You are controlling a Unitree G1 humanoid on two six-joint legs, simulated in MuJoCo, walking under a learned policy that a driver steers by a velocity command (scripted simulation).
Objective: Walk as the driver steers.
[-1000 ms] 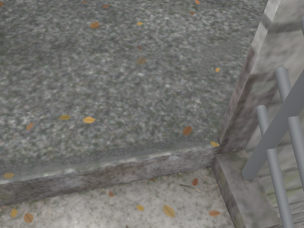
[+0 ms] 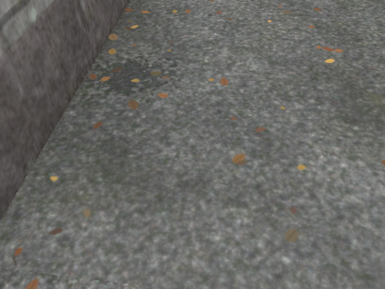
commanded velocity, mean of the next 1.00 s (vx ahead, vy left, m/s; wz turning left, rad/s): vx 0.18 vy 0.00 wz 0.35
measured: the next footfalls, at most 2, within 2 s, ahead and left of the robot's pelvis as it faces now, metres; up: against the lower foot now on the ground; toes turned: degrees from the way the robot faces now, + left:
right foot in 0.20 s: +0.31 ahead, -0.12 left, +0.16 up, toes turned +7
left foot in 0.62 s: +0.38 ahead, +0.16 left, +0.16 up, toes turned +25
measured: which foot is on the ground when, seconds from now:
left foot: down 0.00-0.24, up 0.26-0.60, down 0.62-1.00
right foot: up 0.00-0.18, down 0.20-0.62, up 0.64-0.96, down 0.98-1.00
